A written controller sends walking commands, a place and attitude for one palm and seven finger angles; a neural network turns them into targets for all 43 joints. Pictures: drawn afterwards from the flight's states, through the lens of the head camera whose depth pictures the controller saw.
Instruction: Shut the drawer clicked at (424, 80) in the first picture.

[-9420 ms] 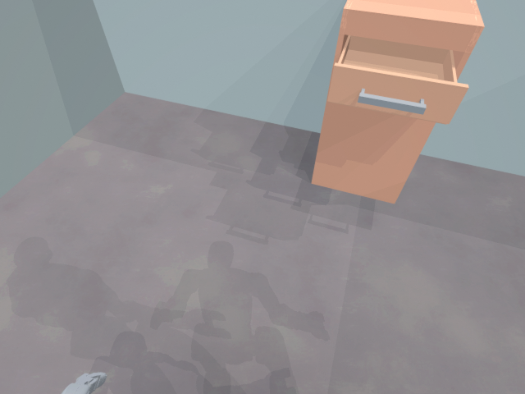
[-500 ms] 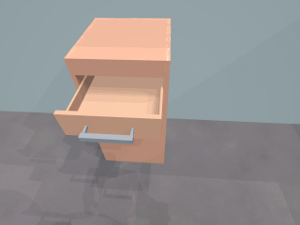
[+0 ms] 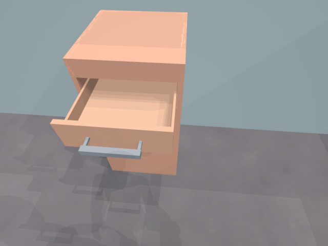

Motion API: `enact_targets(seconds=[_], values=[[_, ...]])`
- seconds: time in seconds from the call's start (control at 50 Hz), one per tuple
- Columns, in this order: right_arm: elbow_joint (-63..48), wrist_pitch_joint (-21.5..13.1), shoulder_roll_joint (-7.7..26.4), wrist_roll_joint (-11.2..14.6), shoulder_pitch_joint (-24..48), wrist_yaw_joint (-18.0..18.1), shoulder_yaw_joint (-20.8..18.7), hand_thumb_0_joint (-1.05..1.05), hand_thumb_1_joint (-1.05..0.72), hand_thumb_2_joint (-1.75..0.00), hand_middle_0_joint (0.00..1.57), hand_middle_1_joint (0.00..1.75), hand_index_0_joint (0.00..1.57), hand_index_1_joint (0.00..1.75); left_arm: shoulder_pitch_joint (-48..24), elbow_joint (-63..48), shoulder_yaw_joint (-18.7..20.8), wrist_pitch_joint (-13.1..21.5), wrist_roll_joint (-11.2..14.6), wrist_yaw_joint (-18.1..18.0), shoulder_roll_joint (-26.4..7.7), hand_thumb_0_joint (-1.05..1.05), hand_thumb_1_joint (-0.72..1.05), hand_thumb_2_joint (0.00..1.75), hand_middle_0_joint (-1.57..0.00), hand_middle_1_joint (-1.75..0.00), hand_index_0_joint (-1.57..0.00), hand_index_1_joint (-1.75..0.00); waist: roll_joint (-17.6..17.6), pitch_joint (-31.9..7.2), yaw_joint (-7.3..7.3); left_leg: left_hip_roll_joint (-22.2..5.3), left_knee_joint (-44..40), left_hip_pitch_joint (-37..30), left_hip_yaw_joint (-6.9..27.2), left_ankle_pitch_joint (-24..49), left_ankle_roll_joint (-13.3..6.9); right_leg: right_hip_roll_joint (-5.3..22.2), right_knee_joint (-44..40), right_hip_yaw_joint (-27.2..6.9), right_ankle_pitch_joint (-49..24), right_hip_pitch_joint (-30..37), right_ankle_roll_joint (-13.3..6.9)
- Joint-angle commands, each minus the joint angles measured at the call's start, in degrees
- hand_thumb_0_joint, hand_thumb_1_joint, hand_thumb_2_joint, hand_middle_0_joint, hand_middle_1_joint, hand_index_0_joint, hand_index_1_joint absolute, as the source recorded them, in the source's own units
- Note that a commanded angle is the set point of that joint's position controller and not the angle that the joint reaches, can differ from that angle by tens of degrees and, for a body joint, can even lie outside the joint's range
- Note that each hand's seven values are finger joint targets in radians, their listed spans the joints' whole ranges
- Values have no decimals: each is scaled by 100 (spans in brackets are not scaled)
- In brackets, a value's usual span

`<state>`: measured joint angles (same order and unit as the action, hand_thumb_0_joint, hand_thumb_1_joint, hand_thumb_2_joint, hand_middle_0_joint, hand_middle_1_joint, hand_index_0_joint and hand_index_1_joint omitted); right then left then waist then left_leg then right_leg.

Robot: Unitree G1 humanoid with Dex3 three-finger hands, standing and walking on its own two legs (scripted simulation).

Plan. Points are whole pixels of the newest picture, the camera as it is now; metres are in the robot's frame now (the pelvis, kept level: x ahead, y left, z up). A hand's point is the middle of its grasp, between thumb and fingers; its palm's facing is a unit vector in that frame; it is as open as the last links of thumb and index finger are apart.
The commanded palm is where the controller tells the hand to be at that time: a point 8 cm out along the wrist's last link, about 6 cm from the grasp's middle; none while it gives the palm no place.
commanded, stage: look again from close up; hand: left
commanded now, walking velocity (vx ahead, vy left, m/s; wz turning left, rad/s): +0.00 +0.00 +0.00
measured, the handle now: (112, 147) +0.41 +0.20 -0.06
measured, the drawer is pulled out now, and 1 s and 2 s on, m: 0.23 0.23 0.23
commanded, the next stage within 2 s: come to a stop and stand still in 0.32 s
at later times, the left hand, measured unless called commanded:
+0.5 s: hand out of the picture +0.02 +0.16 -0.17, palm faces +0.02 -0.98 -0.22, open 7.3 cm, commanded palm none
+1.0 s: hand out of the picture -0.03 +0.19 -0.17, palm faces +0.04 -0.98 -0.20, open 7.3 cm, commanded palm none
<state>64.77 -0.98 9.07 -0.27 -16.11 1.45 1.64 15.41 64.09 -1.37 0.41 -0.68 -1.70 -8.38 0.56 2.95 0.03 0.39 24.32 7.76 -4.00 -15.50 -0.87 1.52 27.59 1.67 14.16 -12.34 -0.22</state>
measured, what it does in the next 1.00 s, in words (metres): stands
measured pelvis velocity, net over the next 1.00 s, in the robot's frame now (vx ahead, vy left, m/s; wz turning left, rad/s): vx -0.02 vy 0.02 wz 0.03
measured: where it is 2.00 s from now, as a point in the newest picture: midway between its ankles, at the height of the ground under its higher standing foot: outside the picture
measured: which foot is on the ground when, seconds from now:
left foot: down 0.00-1.00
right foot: down 0.00-1.00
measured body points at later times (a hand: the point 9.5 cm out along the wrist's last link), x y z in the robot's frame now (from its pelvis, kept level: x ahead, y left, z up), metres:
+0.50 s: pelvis +0.01 -0.01 +0.00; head +0.03 -0.02 +0.45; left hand +0.01 +0.21 -0.16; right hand +0.02 -0.23 -0.17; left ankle -0.02 +0.11 -0.74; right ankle +0.01 -0.11 -0.74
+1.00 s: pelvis -0.02 +0.02 +0.00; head -0.03 +0.01 +0.45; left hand -0.03 +0.24 -0.16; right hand -0.03 -0.20 -0.16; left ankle -0.03 +0.11 -0.74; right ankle +0.01 -0.11 -0.74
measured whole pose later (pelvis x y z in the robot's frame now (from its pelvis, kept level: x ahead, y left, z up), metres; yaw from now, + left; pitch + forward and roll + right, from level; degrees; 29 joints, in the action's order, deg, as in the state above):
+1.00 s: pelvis -0.02 +0.02 +0.00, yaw +2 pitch -2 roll +0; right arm 62.5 -0.2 8.9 -0.5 -18.6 0.8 1.4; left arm 17.8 62.1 -1.0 0.2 -0.8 -1.7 -8.9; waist 0.1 1.0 -0.1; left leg 1.9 25.2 9.5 -3.3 -13.9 -2.4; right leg 3.2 26.7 2.6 12.0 -12.7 1.0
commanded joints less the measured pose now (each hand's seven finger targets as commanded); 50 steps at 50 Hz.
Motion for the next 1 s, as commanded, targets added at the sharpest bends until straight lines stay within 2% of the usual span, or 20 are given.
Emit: enact_targets(seconds=[0.0, 0.1, 0.22, 0.34, 0.42, 0.44, 0.46, 0.48, 0.5, 0.52, 0.56, 0.58, 0.6, 0.64, 0.68, 0.72, 0.8, 0.82, 0.98], values=[[-106, -86, 496, -27, -318, 24, -107, 0, -90, -90, 20, 30, 20, 30, 321, -153, 134, 120, 18, -41, -643, 0, 90, 90, -20, -30, -20, -30, -96, 13, 1, -593, -446, 286, 511, 892, -70, 487, -480, -491, -1078, 212, -189], [-83, -94, 477, -28, -292, 37, -116, 0, -90, -90, 20, 30, 20, 30, 305, -145, 138, 131, 16, -45, -650, 0, 90, 90, -20, -30, -20, -30, -96, -52, 1, -613, -420, 180, 514, 1130, -61, 499, -466, -467, -1374, 287, -193], [-64, -78, 475, -38, -236, 40, -112, 0, -90, -90, 20, 30, 20, 30, 287, -138, 151, 121, 15, -39, -642, 0, 90, 90, -20, -30, -20, -30, -74, 53, 13, -617, -478, 194, 514, 1034, -46, 490, -526, -457, -1235, 245, -193], [-64, -94, 471, -36, -236, 48, -120, 0, -90, -90, 20, 30, 20, 30, 294, -141, 170, 134, 17, -35, -666, 0, 90, 90, -20, -30, -20, -30, -89, -108, 28, -624, -456, 101, 502, 1150, -41, 505, -522, -445, -1411, 365, -202], [-49, -83, 457, -39, -245, 51, -117, 0, -90, -90, 20, 30, 20, 30, 277, -136, 170, 130, 17, -35, -663, 0, 90, 90, -20, -30, -20, -30, -92, -24, 23, -614, -477, 160, 510, 1086, -28, 501, -548, -443, -1383, 351, -214], [-468, -120, 679, 35, 364, -2, -227, 0, -90, -90, 20, 30, 20, 30, 889, 85, 220, 237, -39, -272, -813, 0, 90, 90, -20, -30, -20, -30, -590, 119, 285, -661, 843, 685, 236, 1003, 133, 893, -496, -791, -3945, 354, 4], [-671, -70, 571, 40, 132, -12, -196, 0, -90, -90, 20, 30, 20, 30, 737, -44, 233, 304, -40, -233, -1065, 0, 90, 90, -20, -30, -20, -30, -495, -212, -63, -414, 685, 717, 184, 501, 187, 1177, -240, -809, -5484, 887, -228], [-636, -78, 374, 3, -337, -16, -214, 0, -90, -90, 20, 30, 20, 30, 713, -216, 238, 319, 4, -212, -995, 0, 90, 90, -20, -30, -20, -30, -599, -987, -139, -346, 525, 570, 171, 28, 63, 1196, 112, -804, -5631, 1296, -365], [-619, -64, 413, 1, -419, 3, -235, 0, -90, -90, 20, 30, 20, 30, 523, -302, 204, 288, 30, -191, -895, 0, 90, 90, -20, -30, -20, -30, -444, -1228, -189, -326, 384, 414, 195, 349, 31, 1081, 283, -597, -5350, 1391, -386], [-611, -44, 430, 6, -425, 17, -238, 0, -90, -90, 20, 30, 20, 30, 497, -363, 199, 262, 42, -177, -830, 0, 90, 90, -20, -30, -20, -30, -342, -1191, -154, -417, 363, 265, 260, 653, 16, 943, 235, -547, -4553, 1161, -354], [-627, 1, 454, -18, -325, 20, -233, 0, -90, -90, 20, 30, 20, 30, 265, -431, 167, 152, 29, -145, -769, 0, 90, 90, -20, -30, -20, -30, 90, -466, -139, -578, 172, 255, 385, 1146, 6, 680, 19, -422, -2629, 447, -306], [-649, 20, 504, -28, -241, 16, -219, 0, -90, -90, 20, 30, 20, 30, 250, -434, 148, 115, 17, -128, -721, 0, 90, 90, -20, -30, -20, -30, 53, -61, -88, -611, 83, 454, 467, 1044, -17, 594, -151, -376, -1784, 236, -255], [-665, 30, 527, -31, -199, 3, -212, 0, -90, -90, 20, 30, 20, 30, 249, -432, 146, 92, 8, -116, -690, 0, 90, 90, -20, -30, -20, -30, 8, 172, -78, -624, -52, 585, 536, 793, -38, 533, -293, -405, -1103, 74, -241], [-693, 24, 568, -40, -181, -22, -199, 0, -90, -90, 20, 30, 20, 30, 241, -443, 140, 72, 3, -88, -670, 0, 90, 90, -20, -30, -20, -30, 44, 414, -63, -589, -280, 767, 650, 289, -78, 463, -503, -453, -164, -105, -227], [-694, 12, 616, -49, -214, -34, -190, 0, -90, -90, 20, 30, 20, 30, 268, -457, 144, 54, 0, -68, -685, 0, 90, 90, -20, -30, -20, -30, 102, 410, -44, -603, -483, 881, 747, -66, -105, 409, -557, -425, 183, -64, -197], [-698, 11, 637, -59, -213, -43, -195, 0, -90, -90, 20, 30, 20, 30, 302, -477, 148, 48, -3, -48, -667, 0, 90, 90, -20, -30, -20, -30, 4, 434, -32, -564, -641, 997, 801, -516, -114, 398, -608, -433, 409, -79, -185], [-647, -24, 667, -64, -296, -47, -185, 0, -90, -90, 20, 30, 20, 30, 382, -493, 152, 44, -7, -35, -625, 0, 90, 90, -20, -30, -20, -30, 25, 301, -1, -592, -827, 1054, 912, -587, -139, 400, -505, -324, 166, 102, -157], [-626, -21, 675, -59, -291, -48, -175, 0, -90, -90, 20, 30, 20, 30, 418, -483, 142, 51, -4, -32, -619, 0, 90, 90, -20, -30, -20, -30, -65, 301, 7, -578, -824, 1062, 920, -619, -141, 404, -532, -343, 190, 103, -156], [-389, -63, 575, -39, -482, -33, -136, 0, -90, -90, 20, 30, 20, 30, 571, -343, 131, 82, 3, -37, -511, 0, 90, 90, -20, -30, -20, -30, -90, 175, 13, -563, -756, 873, 852, -56, -146, 464, -528, -291, -219, 199, -142]])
